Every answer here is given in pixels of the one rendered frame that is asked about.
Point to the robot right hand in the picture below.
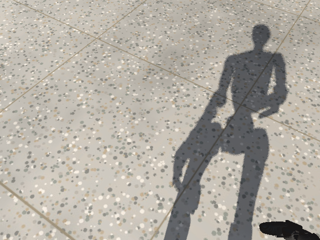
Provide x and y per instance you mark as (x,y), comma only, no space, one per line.
(287,230)

